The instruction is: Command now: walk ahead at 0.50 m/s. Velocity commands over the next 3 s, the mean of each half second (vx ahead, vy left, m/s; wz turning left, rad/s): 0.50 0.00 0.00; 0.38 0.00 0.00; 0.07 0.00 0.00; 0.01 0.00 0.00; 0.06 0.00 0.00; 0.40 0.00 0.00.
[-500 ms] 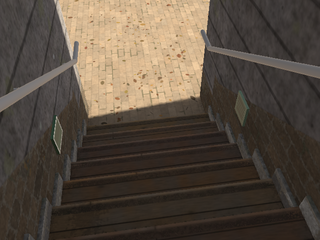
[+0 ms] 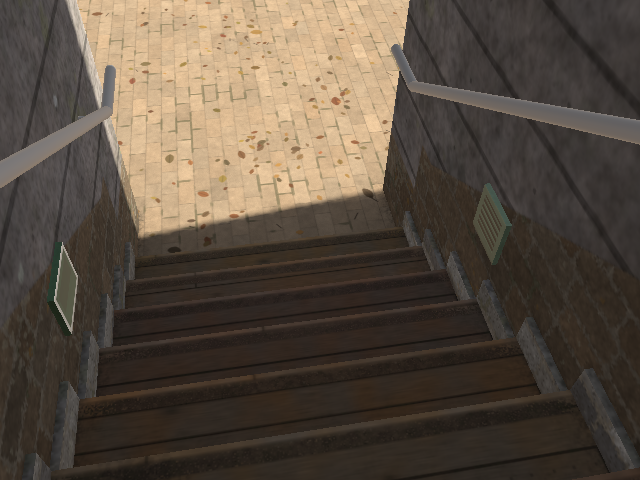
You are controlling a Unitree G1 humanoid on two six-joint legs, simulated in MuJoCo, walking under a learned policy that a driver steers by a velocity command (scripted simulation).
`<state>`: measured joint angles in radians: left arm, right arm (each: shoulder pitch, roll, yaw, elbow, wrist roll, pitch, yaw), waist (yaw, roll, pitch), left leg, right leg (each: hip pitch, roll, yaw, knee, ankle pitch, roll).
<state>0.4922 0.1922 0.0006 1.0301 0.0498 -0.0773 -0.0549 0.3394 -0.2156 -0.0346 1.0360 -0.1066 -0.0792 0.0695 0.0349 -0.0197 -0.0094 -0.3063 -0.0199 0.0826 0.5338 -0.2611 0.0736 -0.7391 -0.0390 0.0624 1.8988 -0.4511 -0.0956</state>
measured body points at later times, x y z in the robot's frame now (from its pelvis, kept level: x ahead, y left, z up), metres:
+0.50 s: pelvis +0.26 -0.07 -0.17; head +0.28 -0.09 +0.28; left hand +0.40 +0.16 -0.29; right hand +0.11 -0.27 -0.31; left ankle +0.08 +0.07 -0.65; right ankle +0.32 -0.16 -0.91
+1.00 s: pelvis +0.52 -0.04 -0.31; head +0.52 -0.04 +0.14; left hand +0.35 +0.13 -0.45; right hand +0.66 -0.26 -0.44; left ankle +0.60 +0.04 -1.06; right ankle +0.33 -0.16 -0.89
